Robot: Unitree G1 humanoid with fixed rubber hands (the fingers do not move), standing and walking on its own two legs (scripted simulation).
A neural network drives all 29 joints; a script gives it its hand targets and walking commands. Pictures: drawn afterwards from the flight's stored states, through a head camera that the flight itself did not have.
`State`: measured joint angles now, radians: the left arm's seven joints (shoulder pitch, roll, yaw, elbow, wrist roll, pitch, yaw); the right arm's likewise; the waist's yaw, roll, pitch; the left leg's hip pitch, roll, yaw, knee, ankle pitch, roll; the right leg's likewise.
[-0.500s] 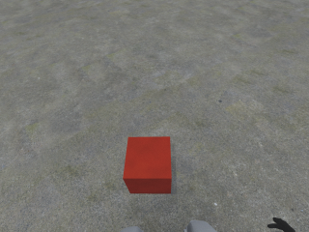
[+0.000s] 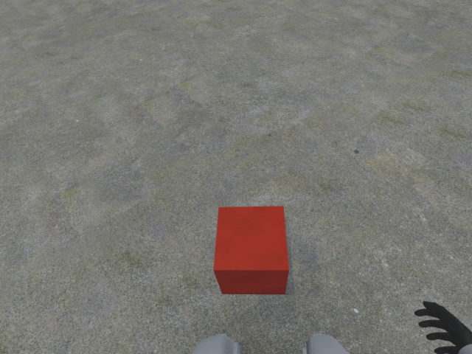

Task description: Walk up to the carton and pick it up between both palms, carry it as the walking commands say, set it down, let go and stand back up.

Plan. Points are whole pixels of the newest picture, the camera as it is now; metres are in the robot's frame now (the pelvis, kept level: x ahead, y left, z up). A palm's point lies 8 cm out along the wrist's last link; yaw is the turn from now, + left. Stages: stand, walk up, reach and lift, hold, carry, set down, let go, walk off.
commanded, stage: walk up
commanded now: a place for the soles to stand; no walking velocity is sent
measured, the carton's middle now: (252, 251) +0.56 +0.01 -0.59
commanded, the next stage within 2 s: none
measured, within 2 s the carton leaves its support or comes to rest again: neither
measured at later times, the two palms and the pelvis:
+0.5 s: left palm out of the picture +0.10 +0.42 -0.06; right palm out of the picture +0.11 -0.22 -0.09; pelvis +0.03 +0.09 +0.01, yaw -2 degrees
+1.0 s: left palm out of the picture +0.16 +0.39 -0.11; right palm out of the picture +0.13 -0.24 -0.08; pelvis +0.06 +0.09 +0.00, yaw -5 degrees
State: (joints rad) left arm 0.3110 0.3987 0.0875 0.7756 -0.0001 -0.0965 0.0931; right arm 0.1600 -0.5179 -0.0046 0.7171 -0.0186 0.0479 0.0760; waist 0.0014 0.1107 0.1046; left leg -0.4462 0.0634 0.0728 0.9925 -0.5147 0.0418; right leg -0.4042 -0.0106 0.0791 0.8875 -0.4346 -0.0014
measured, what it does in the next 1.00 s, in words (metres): steps to the left: right foot, then left foot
